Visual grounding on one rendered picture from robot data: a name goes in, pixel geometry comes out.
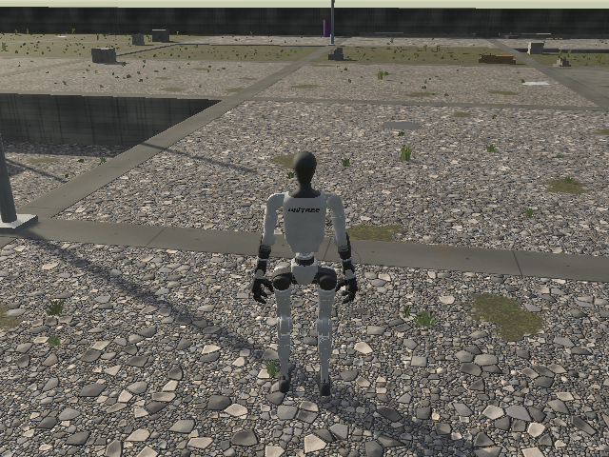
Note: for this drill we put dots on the robot right upper arm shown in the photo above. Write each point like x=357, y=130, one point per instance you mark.
x=334, y=202

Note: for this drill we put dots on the robot right forearm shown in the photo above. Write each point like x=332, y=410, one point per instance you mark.
x=346, y=259

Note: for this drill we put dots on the humanoid robot torso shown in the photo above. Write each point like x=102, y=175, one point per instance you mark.
x=304, y=223

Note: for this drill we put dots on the robot left hand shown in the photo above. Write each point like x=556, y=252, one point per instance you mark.
x=257, y=290

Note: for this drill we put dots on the robot left upper arm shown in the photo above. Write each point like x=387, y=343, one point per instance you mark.
x=274, y=202

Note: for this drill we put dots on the robot right hand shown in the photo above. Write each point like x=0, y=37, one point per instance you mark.
x=351, y=290

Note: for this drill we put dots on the left robot foot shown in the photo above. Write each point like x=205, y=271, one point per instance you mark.
x=284, y=384

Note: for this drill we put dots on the robot left forearm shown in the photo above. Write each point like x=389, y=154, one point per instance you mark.
x=262, y=259

